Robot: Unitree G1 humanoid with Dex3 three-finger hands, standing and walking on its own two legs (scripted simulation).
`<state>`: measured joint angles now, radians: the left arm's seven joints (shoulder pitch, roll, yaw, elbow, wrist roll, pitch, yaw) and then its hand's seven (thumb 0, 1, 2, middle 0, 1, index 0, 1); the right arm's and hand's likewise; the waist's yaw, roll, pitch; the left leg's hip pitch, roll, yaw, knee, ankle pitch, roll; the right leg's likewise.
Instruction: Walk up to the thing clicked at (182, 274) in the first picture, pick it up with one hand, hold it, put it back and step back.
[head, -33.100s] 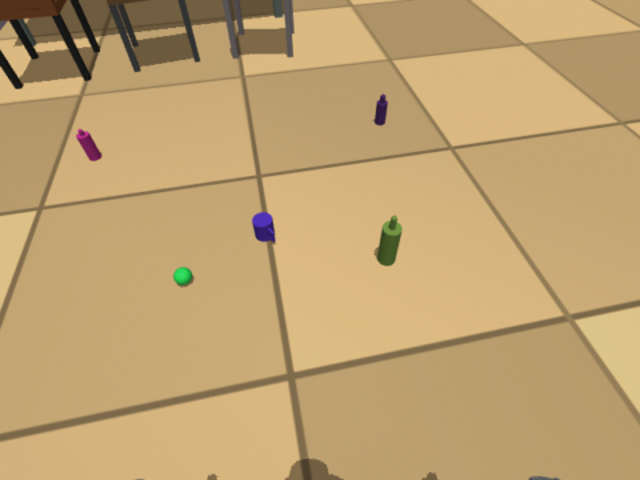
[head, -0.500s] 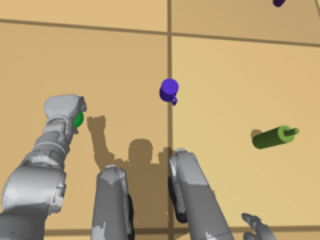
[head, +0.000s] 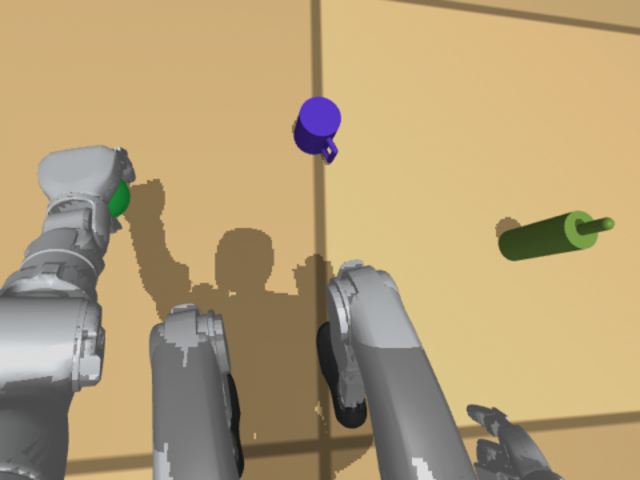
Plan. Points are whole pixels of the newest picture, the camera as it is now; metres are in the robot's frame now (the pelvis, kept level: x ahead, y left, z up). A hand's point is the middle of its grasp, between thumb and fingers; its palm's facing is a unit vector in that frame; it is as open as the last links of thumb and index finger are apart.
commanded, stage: crouch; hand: left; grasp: from above
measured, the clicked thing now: (103, 195) +0.49 +0.20 -0.20
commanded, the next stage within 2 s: lower in 0.48 s
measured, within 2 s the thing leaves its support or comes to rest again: neither
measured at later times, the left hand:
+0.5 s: hand (117, 202) +0.49 +0.20 -0.23, palm faces -0.46 -0.02 -0.89, open 8.6 cm
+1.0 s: hand (126, 207) +0.50 +0.20 -0.28, palm faces -0.47 -0.03 -0.88, open 8.6 cm
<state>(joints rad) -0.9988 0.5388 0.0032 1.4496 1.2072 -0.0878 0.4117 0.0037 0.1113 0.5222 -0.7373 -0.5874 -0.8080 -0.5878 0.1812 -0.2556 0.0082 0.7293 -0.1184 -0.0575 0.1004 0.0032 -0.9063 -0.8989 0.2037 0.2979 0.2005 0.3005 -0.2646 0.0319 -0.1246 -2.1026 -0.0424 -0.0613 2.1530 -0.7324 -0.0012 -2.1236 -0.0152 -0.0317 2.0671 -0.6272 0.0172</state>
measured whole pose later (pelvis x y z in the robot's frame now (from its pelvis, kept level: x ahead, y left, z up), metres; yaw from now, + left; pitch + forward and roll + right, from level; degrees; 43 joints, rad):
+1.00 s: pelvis -0.01 +0.00 -0.08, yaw -4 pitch +36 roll -8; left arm -1.14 0.71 0.03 1.65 1.29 -0.14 0.48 0.00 0.13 0.50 -0.72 -0.60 -0.80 -0.59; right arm 0.19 -0.29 0.12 0.73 -0.18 -0.10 0.17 0.00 -0.92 -0.90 0.20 0.30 0.20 0.30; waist -0.36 -0.01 0.00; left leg -2.32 -0.05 -0.11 2.44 -0.74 0.00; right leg -2.32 -0.01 -0.07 2.29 -0.61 0.03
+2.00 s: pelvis -0.01 +0.01 -0.09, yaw -9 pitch +32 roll -13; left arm -1.20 0.89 0.05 1.79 1.28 -0.14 0.61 0.01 0.17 0.43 -0.70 -0.61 -0.80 -0.57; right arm 0.17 -0.34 0.27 0.65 -0.22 -0.22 0.28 0.00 -0.91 -0.90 0.20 0.30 0.20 0.30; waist -0.46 -0.09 0.14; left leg -2.33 -0.03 -0.18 2.51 -0.76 0.02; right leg -2.30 0.02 -0.14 2.29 -0.58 0.05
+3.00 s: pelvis -0.02 +0.02 -0.09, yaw -11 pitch +30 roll -16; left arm -1.23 1.01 0.03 1.80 1.27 -0.15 0.62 0.00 -0.02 0.62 -0.44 -0.80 -0.50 -0.75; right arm 0.18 -0.38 0.34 0.59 -0.22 -0.24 0.26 0.00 -0.91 -0.90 0.20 0.30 0.20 0.30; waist -0.50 -0.13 0.20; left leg -2.32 -0.02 -0.21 2.50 -0.74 0.02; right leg -2.26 0.03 -0.17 2.25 -0.55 0.06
